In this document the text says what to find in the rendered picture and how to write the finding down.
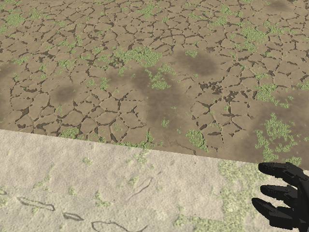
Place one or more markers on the robot right hand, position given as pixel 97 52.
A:
pixel 297 216

